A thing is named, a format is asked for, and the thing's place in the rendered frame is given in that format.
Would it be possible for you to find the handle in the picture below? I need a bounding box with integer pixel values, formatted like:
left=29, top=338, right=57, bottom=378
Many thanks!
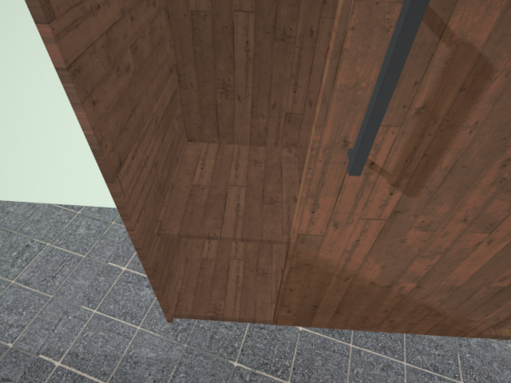
left=347, top=0, right=430, bottom=176

